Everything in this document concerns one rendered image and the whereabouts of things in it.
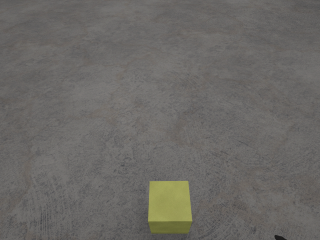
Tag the carton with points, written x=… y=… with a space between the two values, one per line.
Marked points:
x=169 y=208

